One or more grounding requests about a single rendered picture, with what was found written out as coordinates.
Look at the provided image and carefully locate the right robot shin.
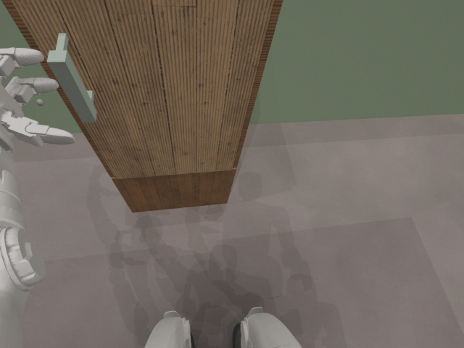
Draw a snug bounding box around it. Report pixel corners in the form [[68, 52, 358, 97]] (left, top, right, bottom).
[[241, 307, 263, 348]]

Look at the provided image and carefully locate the left robot thigh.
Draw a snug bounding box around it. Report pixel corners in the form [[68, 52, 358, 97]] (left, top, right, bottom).
[[144, 317, 191, 348]]

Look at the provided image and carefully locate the left robot upper arm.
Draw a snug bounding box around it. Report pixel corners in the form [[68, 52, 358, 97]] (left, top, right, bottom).
[[0, 227, 46, 348]]

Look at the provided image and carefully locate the handle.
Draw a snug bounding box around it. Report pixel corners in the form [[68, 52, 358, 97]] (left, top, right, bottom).
[[47, 33, 97, 123]]

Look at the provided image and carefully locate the left robot hand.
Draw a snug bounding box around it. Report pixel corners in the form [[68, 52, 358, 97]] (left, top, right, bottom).
[[0, 47, 75, 147]]

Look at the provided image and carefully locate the left robot forearm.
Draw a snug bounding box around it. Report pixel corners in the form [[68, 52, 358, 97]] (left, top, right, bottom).
[[0, 131, 27, 232]]

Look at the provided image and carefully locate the cupboard door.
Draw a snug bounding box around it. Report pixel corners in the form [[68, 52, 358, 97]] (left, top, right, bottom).
[[11, 0, 274, 179]]

